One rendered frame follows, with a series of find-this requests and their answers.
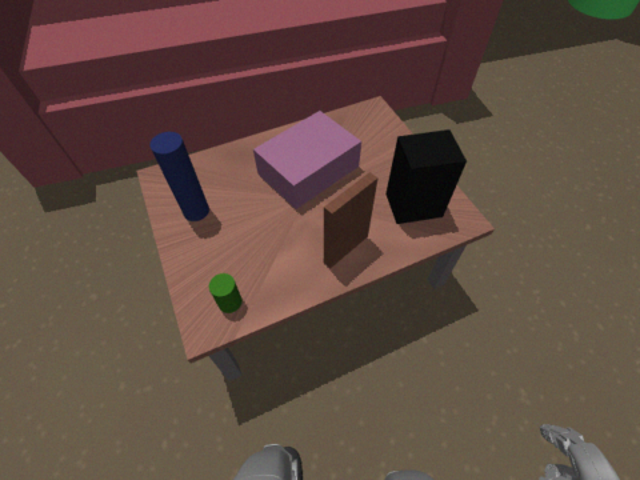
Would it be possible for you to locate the left robot foot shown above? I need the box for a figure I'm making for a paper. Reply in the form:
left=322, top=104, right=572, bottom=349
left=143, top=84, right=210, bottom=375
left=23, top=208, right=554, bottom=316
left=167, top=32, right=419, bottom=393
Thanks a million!
left=284, top=447, right=303, bottom=480

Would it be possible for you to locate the sofa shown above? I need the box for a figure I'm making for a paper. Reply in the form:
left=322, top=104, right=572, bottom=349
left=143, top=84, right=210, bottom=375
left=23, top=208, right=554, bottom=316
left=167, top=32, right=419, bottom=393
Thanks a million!
left=0, top=0, right=503, bottom=188

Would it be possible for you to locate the right robot hand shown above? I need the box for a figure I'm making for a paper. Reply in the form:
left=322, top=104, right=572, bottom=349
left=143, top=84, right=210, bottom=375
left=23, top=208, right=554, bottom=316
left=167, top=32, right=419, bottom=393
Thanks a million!
left=539, top=424, right=620, bottom=480

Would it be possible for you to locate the coffee table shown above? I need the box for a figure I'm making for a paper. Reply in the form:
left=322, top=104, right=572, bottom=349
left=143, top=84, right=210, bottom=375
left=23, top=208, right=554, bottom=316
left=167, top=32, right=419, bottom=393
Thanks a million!
left=137, top=96, right=494, bottom=381

